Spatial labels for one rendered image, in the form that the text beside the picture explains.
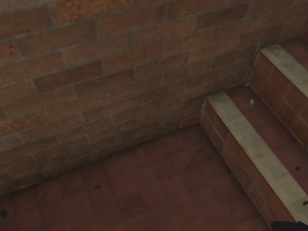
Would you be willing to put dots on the robot right hand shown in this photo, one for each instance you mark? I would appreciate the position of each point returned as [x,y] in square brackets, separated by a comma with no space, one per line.
[288,226]

